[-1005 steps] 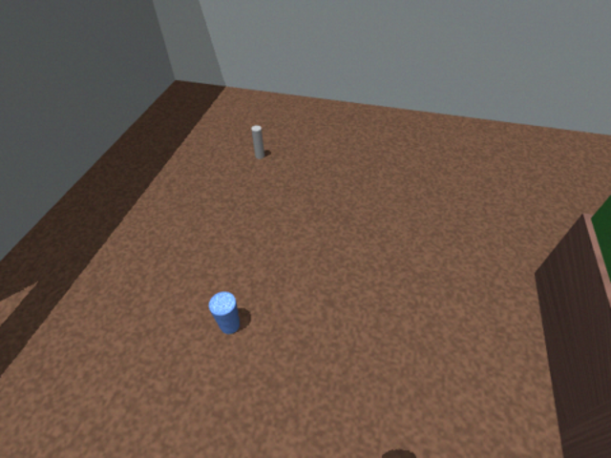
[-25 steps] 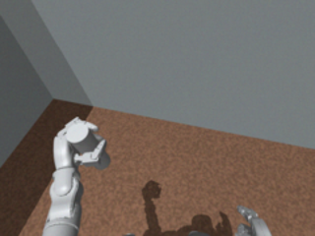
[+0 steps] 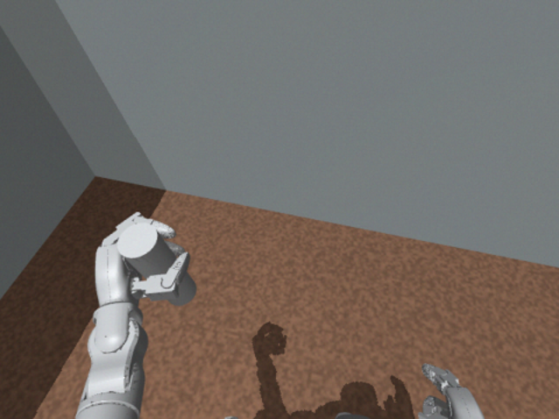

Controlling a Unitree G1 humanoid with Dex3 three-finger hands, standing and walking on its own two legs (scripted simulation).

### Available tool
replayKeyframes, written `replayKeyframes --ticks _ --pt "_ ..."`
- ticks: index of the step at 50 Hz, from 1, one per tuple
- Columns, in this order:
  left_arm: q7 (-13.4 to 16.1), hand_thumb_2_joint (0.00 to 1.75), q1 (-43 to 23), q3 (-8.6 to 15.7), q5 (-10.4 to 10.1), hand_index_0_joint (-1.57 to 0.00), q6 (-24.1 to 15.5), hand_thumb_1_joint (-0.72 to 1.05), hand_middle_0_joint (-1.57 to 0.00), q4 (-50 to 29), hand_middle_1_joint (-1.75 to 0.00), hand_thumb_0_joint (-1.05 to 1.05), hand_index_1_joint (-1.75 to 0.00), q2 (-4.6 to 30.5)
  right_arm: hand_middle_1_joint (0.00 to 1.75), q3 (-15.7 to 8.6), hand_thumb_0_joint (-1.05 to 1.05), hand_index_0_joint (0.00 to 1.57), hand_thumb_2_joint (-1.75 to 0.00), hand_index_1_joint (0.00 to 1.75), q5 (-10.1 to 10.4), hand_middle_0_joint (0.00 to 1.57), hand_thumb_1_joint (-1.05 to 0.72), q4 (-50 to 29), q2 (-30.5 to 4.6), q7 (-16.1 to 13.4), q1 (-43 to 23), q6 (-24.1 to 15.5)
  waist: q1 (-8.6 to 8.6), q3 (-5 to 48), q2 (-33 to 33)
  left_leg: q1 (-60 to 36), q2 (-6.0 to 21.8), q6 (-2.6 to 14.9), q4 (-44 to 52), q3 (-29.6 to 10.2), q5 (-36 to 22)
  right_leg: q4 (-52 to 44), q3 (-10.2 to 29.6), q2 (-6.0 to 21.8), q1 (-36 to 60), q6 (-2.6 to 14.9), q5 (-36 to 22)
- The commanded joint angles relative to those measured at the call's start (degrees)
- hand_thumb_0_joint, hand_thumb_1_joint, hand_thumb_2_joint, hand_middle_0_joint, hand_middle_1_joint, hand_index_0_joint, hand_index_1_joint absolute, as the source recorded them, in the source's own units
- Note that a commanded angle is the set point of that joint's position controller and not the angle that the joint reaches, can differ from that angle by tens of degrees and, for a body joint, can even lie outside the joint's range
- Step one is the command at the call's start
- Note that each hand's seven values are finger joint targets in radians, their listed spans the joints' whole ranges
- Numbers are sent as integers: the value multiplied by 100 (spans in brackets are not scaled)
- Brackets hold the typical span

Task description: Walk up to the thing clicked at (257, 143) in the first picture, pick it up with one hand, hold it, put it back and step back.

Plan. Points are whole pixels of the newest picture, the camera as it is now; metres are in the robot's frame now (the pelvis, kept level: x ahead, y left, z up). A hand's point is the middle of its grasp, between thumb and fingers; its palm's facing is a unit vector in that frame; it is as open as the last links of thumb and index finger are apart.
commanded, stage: hold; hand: left
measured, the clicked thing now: (162, 269) +0.33 +0.18 +0.03
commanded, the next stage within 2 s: crouch in 0.46 s
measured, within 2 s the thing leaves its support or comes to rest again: neither
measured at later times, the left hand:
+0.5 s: hand (160, 261) +0.32 +0.18 +0.05, palm faces +0.19 -0.98 -0.01, open 7.0 cm
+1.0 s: hand (170, 286) +0.33 +0.19 -0.05, palm faces +0.23 -0.97 -0.02, open 6.9 cm
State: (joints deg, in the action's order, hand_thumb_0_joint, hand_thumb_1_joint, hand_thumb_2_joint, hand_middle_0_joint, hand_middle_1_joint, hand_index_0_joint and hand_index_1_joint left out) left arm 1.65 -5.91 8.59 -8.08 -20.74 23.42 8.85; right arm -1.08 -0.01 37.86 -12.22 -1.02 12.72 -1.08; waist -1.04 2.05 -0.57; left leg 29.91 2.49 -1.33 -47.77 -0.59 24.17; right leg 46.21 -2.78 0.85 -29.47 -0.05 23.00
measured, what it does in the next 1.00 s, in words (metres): stands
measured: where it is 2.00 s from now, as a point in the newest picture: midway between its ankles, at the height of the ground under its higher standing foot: outside the picture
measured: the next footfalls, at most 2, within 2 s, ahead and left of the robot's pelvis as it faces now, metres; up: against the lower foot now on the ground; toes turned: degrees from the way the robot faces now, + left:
none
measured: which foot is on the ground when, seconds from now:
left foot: down 0.00-1.00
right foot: down 0.00-1.00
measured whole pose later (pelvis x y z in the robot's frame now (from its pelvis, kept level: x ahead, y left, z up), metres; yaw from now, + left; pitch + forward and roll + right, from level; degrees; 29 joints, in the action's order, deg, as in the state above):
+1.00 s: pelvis -0.02 +0.00 -0.05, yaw +0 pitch +17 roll -1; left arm 1.2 -14.4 13.2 -6.8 -33.6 39.9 10.2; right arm -2.2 -2.1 37.6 -13.1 1.8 11.2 -2.6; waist -2.4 5.1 0.9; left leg 52.5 2.3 -1.2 -64.8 -1.3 29.0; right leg 63.1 -2.8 1.3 -51.9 0.0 27.8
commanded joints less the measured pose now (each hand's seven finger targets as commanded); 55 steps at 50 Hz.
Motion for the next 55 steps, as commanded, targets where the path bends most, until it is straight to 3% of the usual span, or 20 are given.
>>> replayKeyframes --ticks 1,2,5,6,12,15,19,22,23,24,27,29,32,36,45,50,51,52,54,55 --pt "25 123 -1683 260 -43 -127 -501 39 -126 -1439 -136 0 -136 740 30 -212 0 20 -90 30 20 20 -89 -707 -712 -41 -220 -206 -50 1440 -12 -601 -211 159 570 73 -1621 -622 60 -84 700 2 -1877" --pt "34 124 -1747 340 -45 -128 -504 40 -127 -1413 -137 0 -137 819 30 -236 0 20 -90 30 4 20 -89 -654 -736 -50 -150 -203 -69 1579 13 -595 -210 168 544 62 -1603 -610 64 -78 767 -10 -1878" --pt "-10 123 -1800 197 -44 -127 -504 40 -126 -1478 -136 0 -136 726 30 -228 0 20 -90 30 11 20 -89 -692 -742 -68 -178 -217 -106 1658 -24 -703 -216 180 531 83 -1689 -614 92 -57 757 -11 -2001" --pt "-8 123 -1836 309 -51 -127 -493 40 -126 -1451 -136 0 -136 820 30 -225 0 20 -90 30 11 20 -89 -678 -739 -70 -177 -215 -60 1592 -90 -660 -215 167 549 59 -1703 -593 65 -73 728 0 -1967" --pt "0 122 -1715 345 -89 -127 -492 38 -126 -1298 -136 0 -136 771 30 -228 0 20 -90 30 24 20 -89 -704 -736 -39 -229 -201 -19 1453 4 -506 -209 154 600 44 -1445 -614 38 -91 722 23 -1652" --pt "9 123 -1799 166 -54 -128 -486 39 -127 -1569 -137 0 -137 692 30 -221 0 20 -90 30 17 20 -89 -758 -723 -47 -237 -218 -23 1594 -140 -648 -215 137 618 63 -1474 -635 48 -94 739 33 -1667" --pt "24 123 -1615 333 -73 -128 -483 40 -127 -1454 -137 0 -137 791 30 -236 0 20 -90 30 40 20 -89 -757 -746 -42 -241 -230 15 1511 -16 -553 -203 147 678 35 -1266 -638 23 -96 719 38 -1453" --pt "21 121 -1737 134 -56 -128 -497 39 -126 -1560 -136 0 -136 660 30 -221 0 20 -90 30 36 20 -89 -774 -735 -52 -211 -230 -38 1627 -36 -652 -194 138 664 23 -1387 -610 15 -106 758 41 -1552" --pt "42 122 -1833 296 -48 -128 -495 40 -127 -1479 -136 0 -136 831 30 -242 0 20 -90 30 35 20 -89 -703 -772 -56 -162 -230 -57 1568 -89 -627 -193 142 647 28 -1426 -601 26 -113 683 37 -1601" --pt "43 121 -1789 208 -36 -127 -484 42 -125 -1598 -135 0 -134 756 30 -213 0 20 -90 30 39 20 -89 -748 -719 -55 -177 -226 -13 1681 -120 -669 -199 135 638 31 -1552 -580 27 -96 815 42 -1725" --pt "49 122 -1728 238 -52 -126 -430 42 -125 -1431 -135 0 -135 738 30 -233 0 20 -90 30 31 20 -89 -681 -748 -74 -142 -244 -58 1596 -54 -690 -194 149 629 32 -1558 -601 26 -94 716 24 -1742" --pt "53 122 -1697 92 -30 -122 -401 39 -122 -1433 -130 0 -130 607 30 -207 0 20 -90 30 38 20 -88 -722 -712 -68 -223 -253 -34 1408 -129 -639 -200 127 676 43 -1353 -657 18 -94 627 45 -1517" --pt "69 122 -1477 220 -15 -125 -392 41 -123 -1115 -133 0 -132 641 30 -249 0 20 -90 30 19 20 -89 -669 -752 -57 -179 -259 -64 1306 135 -444 -187 161 634 6 -1280 -608 -11 -105 570 27 -1472" --pt "10 124 -1528 263 -13 -127 -569 43 -125 -876 -135 0 -133 626 30 -265 0 20 -90 30 -12 20 -89 -633 -741 0 -150 -247 -81 1340 87 -268 -186 168 421 21 -1436 -403 22 -93 379 35 -1654" --pt "15 123 -2162 661 66 -129 -1503 38 -126 335 -137 0 -135 779 30 -367 0 20 -90 30 -151 20 -89 -507 -806 195 -91 -303 -184 1601 101 1114 -206 180 -676 -28 -662 658 135 -57 -1009 92 -946" --pt "-100 124 -2522 684 86 -128 -2202 41 -125 886 -137 0 -135 880 30 -378 0 20 -90 30 -232 20 -89 -502 -912 315 -72 -334 -230 2629 -119 2067 -241 191 -1882 -115 -581 1796 144 -83 -2203 132 -729" --pt "-117 124 -2685 814 53 -126 -2337 42 -124 915 -136 0 -134 1009 30 -362 0 20 -90 30 -250 20 -89 -473 -931 336 -58 -335 -197 2893 -246 2251 -243 198 -2169 -118 -712 2030 189 -61 -2383 133 -810" --pt "-137 122 -2670 733 48 -127 -2427 41 -124 1055 -135 0 -133 940 30 -353 0 20 -90 30 -264 20 -89 -461 -962 362 -29 -332 -234 3123 -290 2357 -244 190 -2384 -162 -863 2302 128 -88 -2616 150 -895" --pt "-167 122 -2814 867 41 -126 -2558 39 -124 1272 -134 0 -133 1118 30 -349 0 20 -90 30 -269 20 -89 -430 -1050 402 -60 -324 -164 3289 -394 2679 -230 173 -2703 -198 -830 2725 101 -109 -3102 177 -769" --pt "-155 122 -3103 862 54 -125 -2631 40 -124 1171 -133 0 -132 1194 30 -348 0 20 -90 30 -281 20 -89 -428 -1063 406 -8 -303 -226 3450 -434 2878 -236 177 -2880 -198 -740 2869 137 -112 -3238 174 -702"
